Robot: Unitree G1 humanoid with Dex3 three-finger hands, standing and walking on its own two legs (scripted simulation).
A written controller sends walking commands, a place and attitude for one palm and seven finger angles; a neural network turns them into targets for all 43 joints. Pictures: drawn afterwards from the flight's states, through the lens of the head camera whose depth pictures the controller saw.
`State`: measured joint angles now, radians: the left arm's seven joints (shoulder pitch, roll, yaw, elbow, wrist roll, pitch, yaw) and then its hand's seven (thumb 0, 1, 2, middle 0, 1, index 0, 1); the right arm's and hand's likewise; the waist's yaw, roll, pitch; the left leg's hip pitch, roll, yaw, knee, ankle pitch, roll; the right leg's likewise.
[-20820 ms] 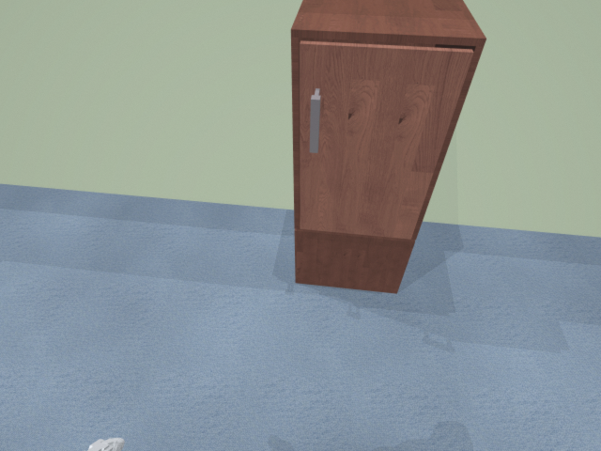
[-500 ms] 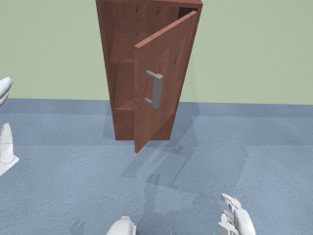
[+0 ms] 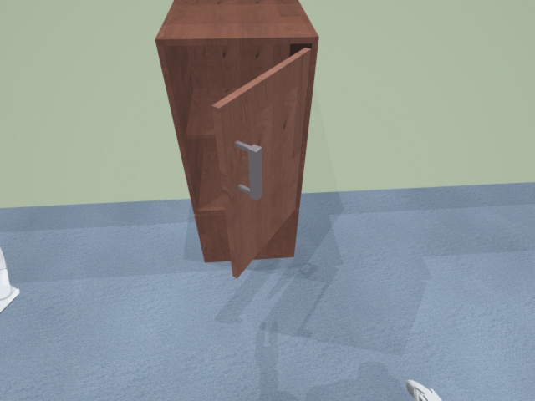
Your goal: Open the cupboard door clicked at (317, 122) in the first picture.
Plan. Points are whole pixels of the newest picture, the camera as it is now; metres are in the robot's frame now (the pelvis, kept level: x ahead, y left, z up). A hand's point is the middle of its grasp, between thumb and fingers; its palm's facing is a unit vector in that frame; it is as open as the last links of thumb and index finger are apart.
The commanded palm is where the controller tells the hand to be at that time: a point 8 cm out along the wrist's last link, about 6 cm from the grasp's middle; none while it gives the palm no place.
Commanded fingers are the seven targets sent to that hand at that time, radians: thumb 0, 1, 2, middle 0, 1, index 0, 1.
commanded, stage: stop stepping back and stand still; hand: left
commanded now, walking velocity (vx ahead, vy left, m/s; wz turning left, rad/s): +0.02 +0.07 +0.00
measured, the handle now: (248, 171) +0.60 +0.08 +0.01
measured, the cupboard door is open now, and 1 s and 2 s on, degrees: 52 52 52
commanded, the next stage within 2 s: let the arm hang, fingers relaxed in 0.02 s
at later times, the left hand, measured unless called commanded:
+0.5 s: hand out of the picture +0.00 +0.21 -0.18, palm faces +0.16 -0.97 -0.20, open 6.8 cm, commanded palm none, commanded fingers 0.00 0.90 0.90 -0.20 -0.30 -0.20 -0.30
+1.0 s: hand out of the picture -0.04 +0.20 -0.17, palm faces +0.13 -0.98 -0.17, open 7.4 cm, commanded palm none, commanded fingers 0.00 0.90 0.90 -0.20 -0.30 -0.20 -0.30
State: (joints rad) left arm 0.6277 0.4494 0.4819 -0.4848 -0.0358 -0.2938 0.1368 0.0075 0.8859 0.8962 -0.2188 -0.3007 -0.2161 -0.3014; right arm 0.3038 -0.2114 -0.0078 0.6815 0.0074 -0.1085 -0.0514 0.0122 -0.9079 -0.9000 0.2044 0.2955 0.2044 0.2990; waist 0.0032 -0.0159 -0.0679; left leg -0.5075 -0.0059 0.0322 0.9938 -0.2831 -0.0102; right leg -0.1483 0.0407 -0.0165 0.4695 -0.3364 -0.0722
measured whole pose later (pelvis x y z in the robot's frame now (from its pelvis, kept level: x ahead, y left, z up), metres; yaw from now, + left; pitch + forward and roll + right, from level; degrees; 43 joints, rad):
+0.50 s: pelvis -0.03 +0.01 -0.01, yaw +7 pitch -2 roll -1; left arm 0.30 0.20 0.03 0.87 0.02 0.03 0.02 -0.05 1.01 0.90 -0.21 -0.30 -0.21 -0.30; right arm 0.25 -0.17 0.00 0.96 -0.02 0.06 0.00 0.01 -0.91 -0.90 0.20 0.30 0.20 0.30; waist 0.00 -0.02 0.06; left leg -0.34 0.00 -0.02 0.61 -0.24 0.01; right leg -0.28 0.03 -0.05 0.59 -0.29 -0.03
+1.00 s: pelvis -0.02 +0.04 +0.00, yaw +6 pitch -2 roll +0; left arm 0.28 0.13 0.01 1.14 0.01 0.00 0.03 0.00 0.91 0.90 -0.20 -0.30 -0.20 -0.30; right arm 0.27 -0.14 0.00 1.13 -0.02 0.01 -0.03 0.01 -0.92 -0.90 0.20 0.29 0.20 0.30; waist 0.00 0.01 0.03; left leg -0.22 -0.04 0.03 0.41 -0.16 0.04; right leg -0.20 0.00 0.00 0.43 -0.21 0.00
